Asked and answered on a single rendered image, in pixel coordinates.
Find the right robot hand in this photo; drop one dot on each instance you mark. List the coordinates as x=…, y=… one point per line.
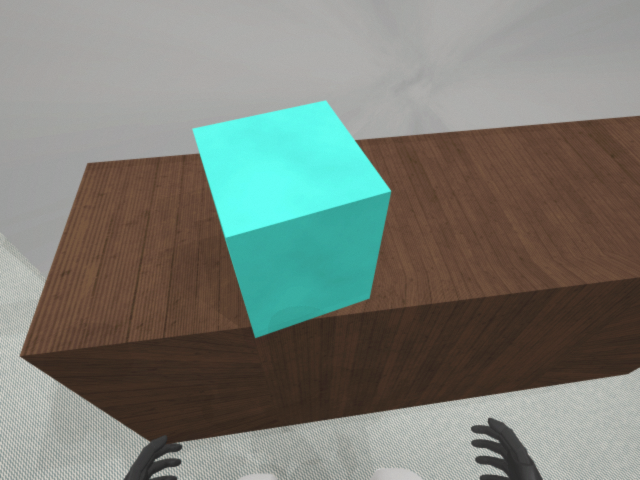
x=517, y=464

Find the carton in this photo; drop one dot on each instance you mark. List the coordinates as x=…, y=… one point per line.
x=302, y=210

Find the left robot hand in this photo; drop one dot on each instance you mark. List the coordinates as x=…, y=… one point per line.
x=144, y=466

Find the pedestal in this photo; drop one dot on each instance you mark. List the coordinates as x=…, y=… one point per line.
x=509, y=260

